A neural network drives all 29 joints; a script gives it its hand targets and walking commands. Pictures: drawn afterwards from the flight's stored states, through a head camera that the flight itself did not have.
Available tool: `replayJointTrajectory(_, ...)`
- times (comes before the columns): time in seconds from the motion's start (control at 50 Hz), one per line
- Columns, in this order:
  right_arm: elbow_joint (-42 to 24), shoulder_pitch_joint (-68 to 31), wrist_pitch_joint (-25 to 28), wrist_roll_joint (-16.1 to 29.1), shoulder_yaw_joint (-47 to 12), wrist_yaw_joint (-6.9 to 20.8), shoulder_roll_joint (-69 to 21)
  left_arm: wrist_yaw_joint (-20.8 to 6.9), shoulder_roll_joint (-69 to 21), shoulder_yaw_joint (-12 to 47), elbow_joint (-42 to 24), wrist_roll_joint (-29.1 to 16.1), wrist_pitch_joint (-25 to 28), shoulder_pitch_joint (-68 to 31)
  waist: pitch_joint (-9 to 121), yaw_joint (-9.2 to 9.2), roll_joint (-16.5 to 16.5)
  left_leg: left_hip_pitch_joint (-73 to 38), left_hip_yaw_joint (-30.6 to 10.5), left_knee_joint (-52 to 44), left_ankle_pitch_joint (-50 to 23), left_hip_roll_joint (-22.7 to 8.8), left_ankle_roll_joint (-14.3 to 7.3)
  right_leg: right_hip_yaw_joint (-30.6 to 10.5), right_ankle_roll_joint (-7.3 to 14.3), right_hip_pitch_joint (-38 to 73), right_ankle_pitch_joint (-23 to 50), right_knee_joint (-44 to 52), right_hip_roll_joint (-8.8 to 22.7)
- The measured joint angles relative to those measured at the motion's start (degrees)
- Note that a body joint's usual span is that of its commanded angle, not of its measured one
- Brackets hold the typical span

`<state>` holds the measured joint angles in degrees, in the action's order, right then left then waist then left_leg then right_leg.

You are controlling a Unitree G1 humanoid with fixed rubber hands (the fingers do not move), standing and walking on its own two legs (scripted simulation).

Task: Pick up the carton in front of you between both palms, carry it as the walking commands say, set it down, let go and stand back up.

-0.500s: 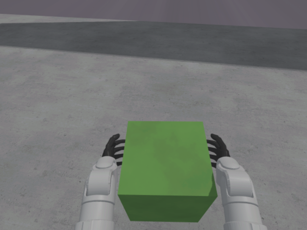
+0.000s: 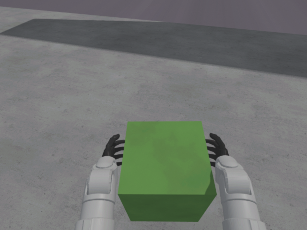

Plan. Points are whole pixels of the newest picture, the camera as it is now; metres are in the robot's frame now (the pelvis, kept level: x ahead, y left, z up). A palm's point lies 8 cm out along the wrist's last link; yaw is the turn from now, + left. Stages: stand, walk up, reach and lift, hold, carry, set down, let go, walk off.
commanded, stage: hold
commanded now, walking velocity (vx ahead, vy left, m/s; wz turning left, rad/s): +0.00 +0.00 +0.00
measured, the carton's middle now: (164, 173) +0.28 +0.00 -0.04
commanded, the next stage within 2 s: set down in 0.30 s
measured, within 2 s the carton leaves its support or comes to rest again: neither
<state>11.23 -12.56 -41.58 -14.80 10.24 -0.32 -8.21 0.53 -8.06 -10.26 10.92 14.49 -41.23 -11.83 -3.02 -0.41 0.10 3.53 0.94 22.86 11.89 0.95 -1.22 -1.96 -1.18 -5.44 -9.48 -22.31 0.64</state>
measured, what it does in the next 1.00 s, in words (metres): lowers itself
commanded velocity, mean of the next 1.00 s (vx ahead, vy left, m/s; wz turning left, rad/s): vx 0.00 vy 0.00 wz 0.00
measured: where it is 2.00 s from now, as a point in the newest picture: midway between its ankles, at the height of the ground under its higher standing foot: outside the picture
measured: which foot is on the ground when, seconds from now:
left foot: down 0.00-1.00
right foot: down 0.00-1.00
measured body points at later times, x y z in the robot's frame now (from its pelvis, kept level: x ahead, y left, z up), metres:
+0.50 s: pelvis +0.00 -0.03 +0.00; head -0.05 -0.04 +0.44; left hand +0.30 +0.13 +0.03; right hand +0.32 -0.17 +0.03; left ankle +0.02 +0.10 -0.74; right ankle +0.04 -0.13 -0.74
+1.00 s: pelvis -0.03 -0.01 -0.08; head +0.17 -0.01 +0.32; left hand +0.36 +0.11 -0.17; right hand +0.35 -0.19 -0.16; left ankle +0.02 +0.11 -0.74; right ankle +0.04 -0.14 -0.74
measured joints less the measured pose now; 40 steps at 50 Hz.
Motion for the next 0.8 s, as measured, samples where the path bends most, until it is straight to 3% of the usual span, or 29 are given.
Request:
replayJointTrajectory(0.38,6.07,-4.51,-0.31,-2.67,4.24,0.59,-1.01,-1.71,-1.19,-5.06,7.4,3.25,0.28,-5.35,1.92,0.72,-0.81,-0.07,-5.03,1.18,0.0,-0.45,1.83,0.91,2.31,0.83,-1.07,-1.61,-2.36)
replayJointTrajectory(0.48,10.2,-8.04,1.61,-4.19,8.3,0.97,-2.06,-2.52,-2.14,-9.13,11.17,5.56,2.17,-8.65,1.79,0.79,-0.7,1.25,-5.81,3.01,1.14,-0.32,1.69,0.88,2.54,-0.33,-1.92,-3.07,-2.75)
replayJointTrajectory(0.68,17.32,-14.59,11.88,-9.74,17.41,2.86,-3.53,-3.58,-3.19,-16.89,20.63,10.58,12.89,-16.52,-0.62,3.02,-1.34,13.82,-6.48,11.28,3.96,0.59,1.87,0.64,2.0,-12.31,-4.3,-10.1,-2.83)
replayJointTrajectory(0.8,17.81,-13.89,23.36,-7.57,16.66,3.07,-1.75,-1.01,-3.12,-14.46,22.05,7.56,24.42,-16.42,-1.04,3.6,-1.43,30.05,-5.29,17.17,4.47,1.71,1.24,-0.8,0.99,-29.1,-4.93,-16.65,-2.34)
